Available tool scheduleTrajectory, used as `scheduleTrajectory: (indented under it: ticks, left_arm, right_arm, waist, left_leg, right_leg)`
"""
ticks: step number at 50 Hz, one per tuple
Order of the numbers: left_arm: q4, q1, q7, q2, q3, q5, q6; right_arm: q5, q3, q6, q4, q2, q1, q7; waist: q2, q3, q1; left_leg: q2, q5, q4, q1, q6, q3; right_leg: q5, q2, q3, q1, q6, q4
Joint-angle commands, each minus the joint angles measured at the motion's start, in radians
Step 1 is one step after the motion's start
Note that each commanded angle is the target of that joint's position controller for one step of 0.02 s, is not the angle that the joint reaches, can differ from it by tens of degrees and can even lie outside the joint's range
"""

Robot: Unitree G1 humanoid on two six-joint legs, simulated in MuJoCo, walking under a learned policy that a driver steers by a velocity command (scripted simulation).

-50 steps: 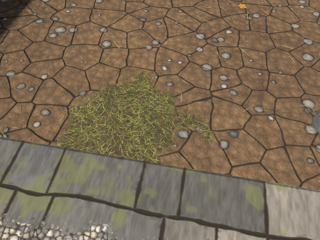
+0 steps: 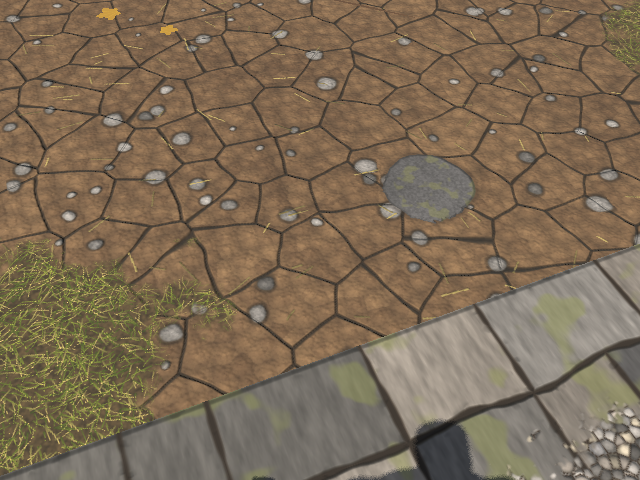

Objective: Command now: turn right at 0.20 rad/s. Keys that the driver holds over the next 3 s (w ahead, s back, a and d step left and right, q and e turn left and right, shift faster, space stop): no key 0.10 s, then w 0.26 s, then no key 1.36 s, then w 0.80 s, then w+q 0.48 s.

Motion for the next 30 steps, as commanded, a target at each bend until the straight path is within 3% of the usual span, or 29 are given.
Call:
scheduleTrajectory:
  ticks: [1, 2, 3, 4, 5, 6, 7, 9, 11, 12, 14, 16, 18, 20, 21, 22, 23, 24, 25, 26, 27, 30]
  left_arm:
    - [-0.043, 0.044, -0.003, 0.087, 0.022, 0.006, -0.018]
    - [-0.051, 0.053, 0.004, 0.131, 0.027, 0.012, -0.017]
    - [-0.065, 0.015, 0.012, 0.2, 0.037, 0.024, -0.012]
    - [-0.065, -0.023, 0.002, 0.115, 0.015, 0.033, -0.022]
    - [-0.066, -0.058, -0.007, 0.076, 0.002, 0.037, -0.033]
    - [-0.048, -0.042, -0.008, 0.067, 0.001, 0.04, -0.04]
    - [-0.043, -0.012, -0.008, 0.102, 0.009, 0.034, -0.043]
    - [-0.016, 0.062, -0.004, 0.17, 0.025, 0.018, -0.045]
    - [0.005, 0.124, 0.004, 0.172, 0.027, 0.012, -0.061]
    - [0.012, 0.133, 0.007, 0.162, 0.025, 0.006, -0.073]
    - [0.007, 0.101, 0.006, 0.142, 0.022, -0.007, -0.086]
    - [-0.003, 0.051, -0.002, 0.153, 0.026, -0.008, -0.087]
    - [-0.001, 0.027, -0.013, 0.163, 0.029, -0.017, -0.085]
    - [0.013, 0.033, -0.016, 0.126, 0.018, -0.007, -0.079]
    - [0.016, 0.036, -0.015, 0.079, 0.003, 0.004, -0.081]
    - [-0.011, 0.049, -0.01, 0.013, -0.017, 0.032, -0.088]
    - [-0.031, 0.049, 0.005, 0.067, -0.003, 0.016, -0.092]
    - [-0.012, 0.073, 0.012, 0.125, 0.016, -0.003, -0.092]
    - [0.006, 0.073, 0.012, 0.136, 0.021, -0.006, -0.086]
    - [0.023, 0.076, 0.013, 0.128, 0.024, 0.002, -0.079]
    - [0.029, 0.067, 0.015, 0.118, 0.025, 0.007, -0.072]
    - [0.057, 0.092, 0.011, 0.06, 0.014, 0.008, -0.063]
  right_arm:
    - [0.023, -0.037, -0.014, -0.024, -0.165, 0.021, 0.002]
    - [0.001, -0.024, -0.027, -0.02, -0.133, 0.049, 0.008]
    - [-0.037, -0.004, -0.045, -0.035, -0.074, 0.073, 0.02]
    - [-0.038, -0.002, -0.046, -0.039, -0.083, 0.01, 0.013]
    - [-0.033, -0.008, -0.043, -0.039, -0.11, -0.02, 0.011]
    - [-0.033, -0.005, -0.041, -0.028, -0.103, -0.025, 0.011]
    - [-0.026, -0.011, -0.037, -0.018, -0.122, -0.027, 0.008]
    - [-0.003, -0.016, -0.04, -0.033, -0.13, -0.058, 0.01]
    - [0.016, -0.025, -0.059, -0.052, -0.141, -0.092, 0.02]
    - [0.024, -0.03, -0.07, -0.053, -0.144, -0.085, 0.027]
    - [0.026, -0.028, -0.089, -0.044, -0.13, -0.07, 0.044]
    - [0.018, -0.015, -0.102, -0.028, -0.102, -0.057, 0.059]
    - [0.015, -0.016, -0.105, 0.0, -0.103, 0.005, 0.067]
    - [0.002, -0.024, -0.098, 0.041, -0.113, 0.111, 0.06]
    - [-0.001, -0.03, -0.096, 0.047, -0.135, 0.166, 0.051]
    - [-0.011, -0.051, -0.095, 0.031, -0.25, 0.202, 0.04]
    - [-0.02, -0.065, -0.091, 0.035, -0.304, 0.244, 0.044]
    - [-0.017, -0.048, -0.096, 0.019, -0.252, 0.189, 0.044]
    - [-0.013, -0.035, -0.1, 0.009, -0.208, 0.136, 0.043]
    - [-0.012, -0.026, -0.099, 0.002, -0.187, 0.096, 0.044]
    - [-0.009, -0.017, -0.096, -0.001, -0.163, 0.066, 0.039]
    - [-0.024, 0.001, -0.09, 0.013, -0.12, 0.041, 0.023]
  waist:
    - [0.163, -0.095, 0.029]
    - [0.073, -0.143, 0.013]
    - [-0.156, -0.157, -0.043]
    - [-0.177, -0.151, -0.003]
    - [-0.142, -0.12, -0.003]
    - [-0.149, -0.134, 0.01]
    - [-0.158, -0.1, 0.038]
    - [-0.198, 0.017, 0.073]
    - [-0.226, 0.077, 0.102]
    - [-0.21, 0.078, 0.096]
    - [-0.145, 0.06, 0.076]
    - [-0.115, 0.029, 0.058]
    - [-0.105, -0.011, 0.021]
    - [-0.072, -0.042, -0.03]
    - [-0.031, -0.069, -0.049]
    - [0.202, -0.106, -0.032]
    - [0.325, -0.122, -0.057]
    - [0.198, -0.079, -0.03]
    - [0.145, -0.048, -0.01]
    - [0.108, -0.04, 0.004]
    - [0.102, -0.032, 0.014]
    - [0.112, -0.074, 0.044]
  left_leg:
    - [0.171, 0.357, -0.055, 0.067, 0.151, -0.166]
    - [0.13, 0.235, 0.001, -0.014, 0.073, -0.13]
    - [0.025, -0.021, 0.075, -0.109, -0.011, -0.021]
    - [0.021, -0.097, 0.036, -0.035, -0.046, -0.037]
    - [0.019, -0.019, 0.016, -0.006, -0.056, -0.035]
    - [0.003, 0.006, 0.017, 0.008, -0.059, -0.011]
    - [-0.026, -0.054, 0.066, -0.023, -0.058, 0.023]
    - [-0.054, -0.168, 0.172, -0.17, -0.03, 0.035]
    - [-0.014, -0.286, 0.339, -0.329, 0.014, -0.036]
    - [0.013, -0.308, 0.398, -0.397, 0.036, -0.067]
    - [0.034, -0.27, 0.35, -0.405, 0.06, -0.072]
    - [0.013, -0.184, 0.23, -0.261, 0.062, -0.031]
    - [-0.029, -0.023, 0.111, -0.057, 0.048, 0.015]
    - [-0.075, 0.085, 0.018, 0.149, 0.029, 0.036]
    - [-0.017, 0.108, -0.02, 0.238, 0.043, -0.039]
    - [0.197, 0.236, -0.108, 0.322, 0.123, -0.321]
    - [0.352, 0.217, -0.221, 0.328, 0.277, -0.604]
    - [0.353, 0.176, -0.222, 0.292, 0.292, -0.599]
    - [0.312, 0.209, -0.207, 0.256, 0.26, -0.498]
    - [0.269, 0.269, -0.208, 0.231, 0.227, -0.408]
    - [0.238, 0.376, -0.214, 0.213, 0.207, -0.339]
    - [0.151, 0.664, -0.198, 0.157, 0.186, -0.163]
  right_leg:
    - [0.24, 0.024, -0.044, 0.159, -0.06, -0.357]
    - [0.422, -0.074, 0.076, 0.295, -0.094, -0.334]
    - [0.606, -0.214, 0.218, 0.318, -0.178, -0.269]
    - [0.486, -0.236, 0.229, 0.18, -0.248, -0.287]
    - [0.356, -0.179, 0.192, 0.156, -0.223, -0.298]
    - [0.176, -0.131, 0.163, 0.163, -0.187, -0.308]
    - [-0.004, -0.122, 0.178, 0.146, -0.185, -0.341]
    - [-0.306, -0.194, 0.314, 0.117, -0.241, -0.437]
    - [-0.323, -0.279, 0.441, 0.162, -0.301, -0.489]
    - [-0.292, -0.305, 0.469, 0.207, -0.318, -0.491]
    - [-0.209, -0.286, 0.416, 0.246, -0.305, -0.491]
    - [-0.074, -0.23, 0.305, 0.186, -0.282, -0.481]
    - [-0.01, -0.187, 0.221, 0.089, -0.265, -0.448]
    - [0.085, -0.14, 0.163, 0.0, -0.223, -0.335]
    - [0.102, -0.094, 0.115, -0.04, -0.171, -0.214]
    - [-0.05, 0.036, -0.011, -0.165, -0.074, 0.081]
    - [-0.283, 0.071, 0.001, -0.306, -0.034, 0.312]
    - [-0.273, 0.022, 0.064, -0.35, -0.036, 0.437]
    - [-0.206, -0.008, 0.061, -0.361, -0.043, 0.465]
    - [-0.139, -0.033, 0.047, -0.348, -0.045, 0.448]
    - [-0.07, -0.053, 0.044, -0.324, -0.042, 0.41]
    - [0.068, -0.054, 0.014, -0.172, -0.02, 0.296]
